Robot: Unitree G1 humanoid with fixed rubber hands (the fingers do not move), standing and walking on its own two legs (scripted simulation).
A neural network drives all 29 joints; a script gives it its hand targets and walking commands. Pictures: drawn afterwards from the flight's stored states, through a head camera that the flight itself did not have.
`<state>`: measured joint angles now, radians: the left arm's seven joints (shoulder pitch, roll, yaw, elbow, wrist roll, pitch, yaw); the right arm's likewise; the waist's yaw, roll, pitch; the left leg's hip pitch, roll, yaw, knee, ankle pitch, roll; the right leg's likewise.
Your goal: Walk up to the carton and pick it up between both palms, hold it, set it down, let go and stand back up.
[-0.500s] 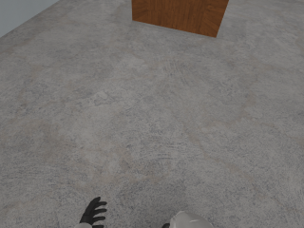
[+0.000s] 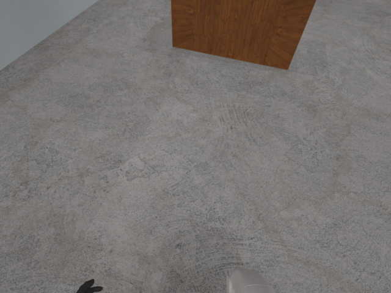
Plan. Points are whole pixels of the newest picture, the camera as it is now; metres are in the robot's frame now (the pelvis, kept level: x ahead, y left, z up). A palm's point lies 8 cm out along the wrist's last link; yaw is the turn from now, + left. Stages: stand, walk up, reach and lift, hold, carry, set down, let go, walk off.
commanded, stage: walk up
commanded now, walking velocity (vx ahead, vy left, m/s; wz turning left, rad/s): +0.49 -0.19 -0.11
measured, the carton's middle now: out of the picture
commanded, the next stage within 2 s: none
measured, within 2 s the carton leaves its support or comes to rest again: neither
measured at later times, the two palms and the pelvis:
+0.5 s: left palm (131, 235) +0.26 +0.18 -0.14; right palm (302, 171) +0.44 -0.30 -0.12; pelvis +0.29 -0.06 +0.00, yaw +1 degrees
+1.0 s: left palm (162, 104) +0.70 +0.13 -0.11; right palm (309, 172) +0.44 -0.33 -0.13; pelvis +0.53 -0.09 +0.00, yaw -3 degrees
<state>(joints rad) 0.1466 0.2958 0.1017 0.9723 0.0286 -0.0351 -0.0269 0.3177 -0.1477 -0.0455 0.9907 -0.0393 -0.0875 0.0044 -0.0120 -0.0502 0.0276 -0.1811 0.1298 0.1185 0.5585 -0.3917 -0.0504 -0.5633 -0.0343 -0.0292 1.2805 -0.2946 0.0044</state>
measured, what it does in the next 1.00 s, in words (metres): walks ahead: right foot, then left foot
